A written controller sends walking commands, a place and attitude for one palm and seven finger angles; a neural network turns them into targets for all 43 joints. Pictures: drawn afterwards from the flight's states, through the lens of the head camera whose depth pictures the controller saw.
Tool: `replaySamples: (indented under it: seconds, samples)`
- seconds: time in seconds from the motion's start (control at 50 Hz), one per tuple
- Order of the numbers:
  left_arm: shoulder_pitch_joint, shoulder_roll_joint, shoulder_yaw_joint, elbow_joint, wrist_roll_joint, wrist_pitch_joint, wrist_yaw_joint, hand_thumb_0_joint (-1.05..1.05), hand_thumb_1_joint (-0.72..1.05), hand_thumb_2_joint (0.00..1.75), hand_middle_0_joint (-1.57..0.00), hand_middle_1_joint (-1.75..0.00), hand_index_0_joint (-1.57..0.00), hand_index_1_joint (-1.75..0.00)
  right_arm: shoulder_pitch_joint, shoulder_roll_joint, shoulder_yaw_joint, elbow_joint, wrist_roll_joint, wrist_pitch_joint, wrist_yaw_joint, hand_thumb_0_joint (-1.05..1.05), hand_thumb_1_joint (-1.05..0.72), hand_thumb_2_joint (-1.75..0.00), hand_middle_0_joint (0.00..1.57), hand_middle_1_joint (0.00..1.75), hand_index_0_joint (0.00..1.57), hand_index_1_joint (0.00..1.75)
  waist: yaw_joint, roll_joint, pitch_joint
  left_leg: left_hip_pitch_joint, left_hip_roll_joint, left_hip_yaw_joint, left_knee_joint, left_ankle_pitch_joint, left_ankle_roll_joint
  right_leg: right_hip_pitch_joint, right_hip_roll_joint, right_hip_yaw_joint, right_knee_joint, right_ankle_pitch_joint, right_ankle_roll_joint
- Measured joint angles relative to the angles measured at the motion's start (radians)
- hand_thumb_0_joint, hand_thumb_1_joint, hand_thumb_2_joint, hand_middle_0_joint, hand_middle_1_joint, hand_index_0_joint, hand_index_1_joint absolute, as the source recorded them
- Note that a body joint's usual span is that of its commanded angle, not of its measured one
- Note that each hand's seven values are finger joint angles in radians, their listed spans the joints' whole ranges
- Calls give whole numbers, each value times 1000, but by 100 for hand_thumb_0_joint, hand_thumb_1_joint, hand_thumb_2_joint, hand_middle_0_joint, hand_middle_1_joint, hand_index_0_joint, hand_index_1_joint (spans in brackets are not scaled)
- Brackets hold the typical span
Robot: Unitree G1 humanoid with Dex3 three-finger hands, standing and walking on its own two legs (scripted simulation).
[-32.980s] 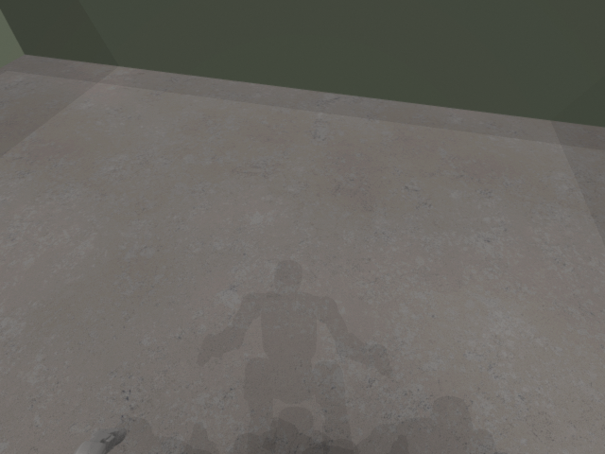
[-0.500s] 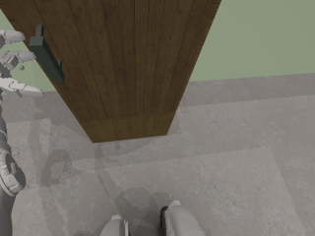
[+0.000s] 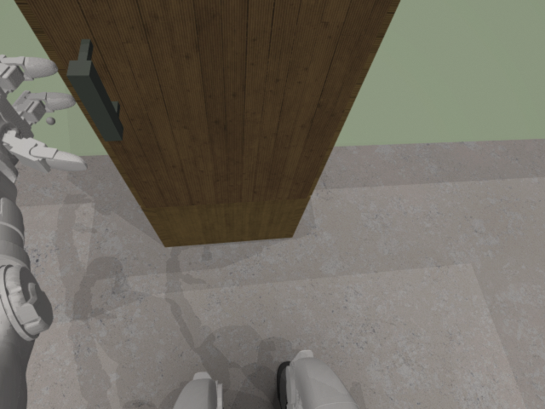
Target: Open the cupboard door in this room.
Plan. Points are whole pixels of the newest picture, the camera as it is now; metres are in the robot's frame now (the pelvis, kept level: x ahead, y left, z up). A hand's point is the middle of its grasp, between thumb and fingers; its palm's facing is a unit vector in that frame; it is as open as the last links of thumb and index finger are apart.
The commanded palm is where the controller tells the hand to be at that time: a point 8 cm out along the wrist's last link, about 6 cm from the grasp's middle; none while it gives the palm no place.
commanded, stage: move the hooked fingers beside the handle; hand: left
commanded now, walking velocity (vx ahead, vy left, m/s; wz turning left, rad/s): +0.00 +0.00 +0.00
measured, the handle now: (100, 93) +0.53 +0.21 +0.08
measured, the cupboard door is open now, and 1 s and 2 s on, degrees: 0 0 0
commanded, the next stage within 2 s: slide the fingers in behind the handle in 0.06 s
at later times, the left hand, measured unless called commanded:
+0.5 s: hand (58, 123) +0.48 +0.25 +0.08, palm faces +0.01 -1.00 +0.00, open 14.0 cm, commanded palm +0.46 +0.29 +0.08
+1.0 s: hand (91, 122) +0.48 +0.21 +0.09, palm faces +0.01 -1.00 +0.00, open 14.0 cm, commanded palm +0.45 +0.26 +0.08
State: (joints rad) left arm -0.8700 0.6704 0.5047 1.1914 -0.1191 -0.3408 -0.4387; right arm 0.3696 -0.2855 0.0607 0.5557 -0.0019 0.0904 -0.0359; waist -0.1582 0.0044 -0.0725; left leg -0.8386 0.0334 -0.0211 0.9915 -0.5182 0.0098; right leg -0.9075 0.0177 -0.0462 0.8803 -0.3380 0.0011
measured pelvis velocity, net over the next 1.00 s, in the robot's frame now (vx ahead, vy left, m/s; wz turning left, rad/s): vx -0.01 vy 0.00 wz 0.00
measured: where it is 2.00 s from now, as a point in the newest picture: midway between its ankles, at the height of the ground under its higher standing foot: outside the picture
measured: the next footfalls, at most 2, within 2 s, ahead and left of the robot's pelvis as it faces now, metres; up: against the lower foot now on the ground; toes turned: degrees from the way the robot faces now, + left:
none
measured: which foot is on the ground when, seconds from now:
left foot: down 0.00-1.00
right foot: down 0.00-1.00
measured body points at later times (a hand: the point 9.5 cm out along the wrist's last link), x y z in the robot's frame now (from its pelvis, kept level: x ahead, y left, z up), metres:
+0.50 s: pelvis -0.01 +0.01 +0.00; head +0.12 +0.03 +0.43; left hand +0.48 +0.31 +0.08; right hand +0.00 -0.26 -0.10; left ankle -0.03 +0.11 -0.68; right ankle +0.04 -0.13 -0.68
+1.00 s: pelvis -0.01 +0.00 +0.00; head +0.11 +0.02 +0.44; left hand +0.47 +0.26 +0.09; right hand +0.02 -0.26 -0.11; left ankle -0.03 +0.11 -0.68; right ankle +0.04 -0.13 -0.68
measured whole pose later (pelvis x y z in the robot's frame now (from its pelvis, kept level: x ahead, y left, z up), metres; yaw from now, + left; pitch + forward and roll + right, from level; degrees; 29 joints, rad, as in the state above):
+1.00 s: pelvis -0.01 +0.00 +0.00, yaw +0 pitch +19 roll -2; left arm -0.83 0.50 0.41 1.11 -0.14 -0.37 -0.32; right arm 0.39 -0.27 0.05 0.60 -0.01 0.07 -0.01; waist -0.14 0.02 -0.10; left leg -0.80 0.02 -0.02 0.98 -0.51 0.01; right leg -0.88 0.01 -0.04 0.88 -0.33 0.00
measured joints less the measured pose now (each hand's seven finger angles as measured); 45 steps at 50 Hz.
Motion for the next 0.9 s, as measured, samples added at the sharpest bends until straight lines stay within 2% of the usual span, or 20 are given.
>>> replaySamples:
  seconds: [0.12, 0.26, 0.42, 0.56, 0.7, 0.9]
  samples:
    - [4, 13, 8, -22, 2, -11, -2, -1, -50, 30, -30, -120, -30, -120, 14, 4, -1, 10, 0, 2, 0, 1, -90, -90, 20, 30, 21, 30, -4, 1, 2, -8, 2, 0, 7, 0, -1, -7, 2, 0, 3, 3, -1]
    - [-14, 31, -1, 14, -6, 18, -18, -1, -50, 30, -30, -120, -30, -120, 32, 1, 6, 16, 4, 2, -3, 1, -90, -90, 20, 30, 21, 30, -12, 1, 2, -10, 1, 0, 4, 6, 2, -6, 1, 0, -4, 11, 1]
    - [9, -17, -12, -27, -23, -9, -1, -1, -50, 30, -30, -120, -30, -120, 43, 0, -2, 26, -1, 0, 5, 1, -90, -90, 20, 30, 21, 30, -7, -1, -5, -6, -1, 4, 5, 7, 5, -2, 0, 5, -6, 14, 5]
    - [20, -54, -49, -41, -4, -1, 42, -1, -50, 30, -30, -120, -30, -120, 39, 4, -7, 21, -3, -6, 8, 1, -90, -90, 20, 30, 21, 30, -6, 4, -5, 3, -7, 3, 3, 8, 8, 9, -5, 4, -7, 13, 8]
    - [28, -105, -65, -62, -11, -23, 85, -1, -50, 30, -30, -120, -30, -120, 31, 15, -7, 35, -7, -17, 15, 1, -90, -90, 20, 30, 21, 30, 5, 6, -13, 10, -10, 3, 2, 8, 7, 14, -9, 4, -2, 8, 8]
    - [38, -138, -93, -79, -6, -27, 121, -1, -50, 30, -30, -120, -30, -121, 25, 19, -15, 36, -8, -24, 22, 1, -90, -90, 20, 30, 21, 30, 13, 15, -17, 22, -11, 3, -4, 8, 2, 20, -9, 5, 2, 4, 3]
